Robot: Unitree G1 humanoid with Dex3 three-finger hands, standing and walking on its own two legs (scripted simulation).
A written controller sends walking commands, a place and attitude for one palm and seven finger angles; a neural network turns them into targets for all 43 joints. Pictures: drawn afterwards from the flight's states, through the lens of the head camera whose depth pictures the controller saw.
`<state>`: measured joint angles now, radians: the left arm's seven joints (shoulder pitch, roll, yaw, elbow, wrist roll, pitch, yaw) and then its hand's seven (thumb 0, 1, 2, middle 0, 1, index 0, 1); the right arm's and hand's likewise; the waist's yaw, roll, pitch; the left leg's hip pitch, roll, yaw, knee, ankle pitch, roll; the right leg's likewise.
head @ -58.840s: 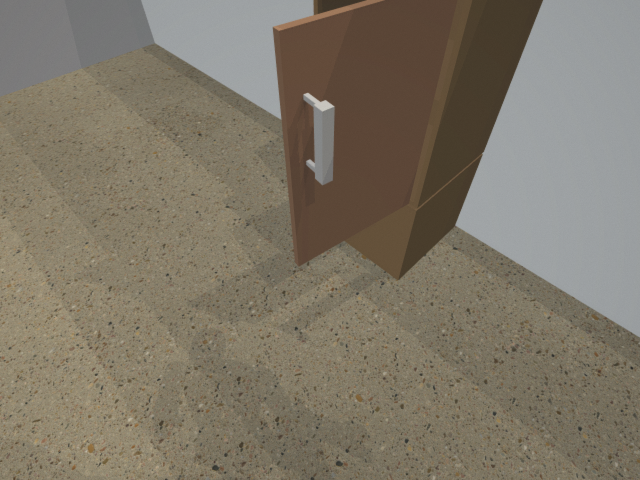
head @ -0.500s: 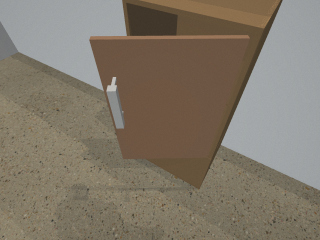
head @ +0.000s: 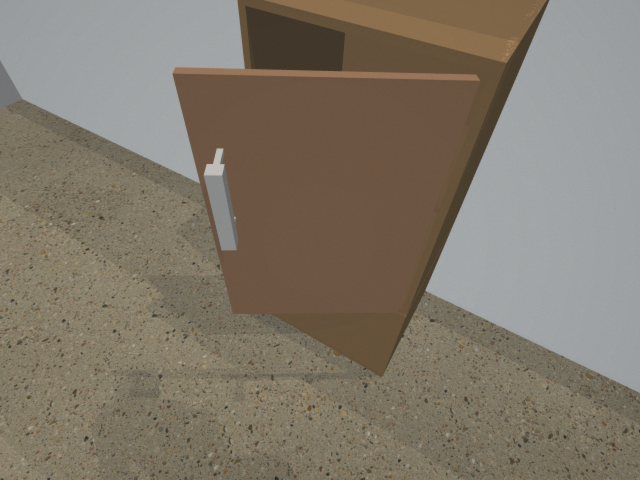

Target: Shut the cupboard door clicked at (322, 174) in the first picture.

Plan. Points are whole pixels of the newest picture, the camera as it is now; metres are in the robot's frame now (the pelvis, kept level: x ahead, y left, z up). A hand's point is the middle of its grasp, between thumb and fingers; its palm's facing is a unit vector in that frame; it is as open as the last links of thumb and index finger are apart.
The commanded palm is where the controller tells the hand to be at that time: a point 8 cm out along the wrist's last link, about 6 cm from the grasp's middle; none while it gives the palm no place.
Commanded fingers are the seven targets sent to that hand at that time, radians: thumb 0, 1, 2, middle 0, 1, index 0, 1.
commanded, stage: look again from close up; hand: left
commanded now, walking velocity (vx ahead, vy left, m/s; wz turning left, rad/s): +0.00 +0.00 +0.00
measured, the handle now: (224, 201) +0.51 +0.18 +0.05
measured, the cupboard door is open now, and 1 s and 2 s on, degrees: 33 33 33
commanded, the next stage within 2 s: raise the hand and make a fist in 0.50 s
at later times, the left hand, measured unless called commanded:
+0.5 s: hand out of the picture +0.04 +0.19 -0.18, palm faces +0.00 -0.98 -0.21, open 7.4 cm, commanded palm none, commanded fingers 0.00 0.90 0.90 -0.20 -0.30 -0.20 -0.30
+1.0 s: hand (185, 461) +0.16 +0.18 -0.07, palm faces +0.11 -0.99 +0.02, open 6.3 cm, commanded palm +0.14 +0.24 -0.04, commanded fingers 0.00 0.90 0.90 -0.57 -0.70 -0.57 -0.70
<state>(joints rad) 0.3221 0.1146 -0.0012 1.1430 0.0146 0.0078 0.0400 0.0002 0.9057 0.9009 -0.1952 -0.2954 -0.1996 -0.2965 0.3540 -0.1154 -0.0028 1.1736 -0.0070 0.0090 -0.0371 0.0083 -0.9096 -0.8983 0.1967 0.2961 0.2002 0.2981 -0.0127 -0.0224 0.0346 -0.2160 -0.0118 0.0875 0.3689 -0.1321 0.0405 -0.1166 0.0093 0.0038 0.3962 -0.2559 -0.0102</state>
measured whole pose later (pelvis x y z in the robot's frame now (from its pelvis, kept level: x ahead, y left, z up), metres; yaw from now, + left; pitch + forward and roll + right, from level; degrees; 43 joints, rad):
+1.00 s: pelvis +0.01 -0.02 -0.08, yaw +4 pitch +10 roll +1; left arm 0.50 0.19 0.14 0.15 -0.27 -0.44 -0.30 0.00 0.90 0.90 -0.39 -0.51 -0.40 -0.51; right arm 0.20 -0.25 -0.04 0.54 0.03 -0.24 -0.01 0.02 -0.90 -0.90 0.20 0.30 0.20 0.30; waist 0.02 -0.04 -0.13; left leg -0.78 -0.02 0.04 1.06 -0.45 0.02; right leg -0.76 0.02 -0.08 1.08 -0.50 -0.08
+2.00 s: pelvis +0.02 +0.02 -0.05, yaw +4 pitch +7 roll -2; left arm 0.39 0.26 0.10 -0.15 -0.26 -0.18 -0.21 0.01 0.90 0.90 -1.26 -1.46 -1.26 -1.46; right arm 0.27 -0.24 0.07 0.49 0.04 -0.21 -0.06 0.02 -0.90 -0.90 0.20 0.30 0.21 0.30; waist 0.03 0.05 -0.10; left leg -0.61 -0.03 0.01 0.90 -0.41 0.07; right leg -0.55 0.02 -0.09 0.85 -0.42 -0.03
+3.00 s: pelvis +0.03 +0.00 -0.04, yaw +4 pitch +6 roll +0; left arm 0.09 0.22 0.10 0.06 -0.25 -0.13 -0.17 0.01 0.90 0.90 -1.30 -1.50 -1.30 -1.50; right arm 0.26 -0.26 0.05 0.57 0.04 -0.19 -0.06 0.02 -0.90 -0.90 0.20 0.30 0.20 0.30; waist 0.00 0.05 -0.07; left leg -0.53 -0.02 0.02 0.80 -0.37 0.04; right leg -0.49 0.03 -0.08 0.78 -0.40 -0.06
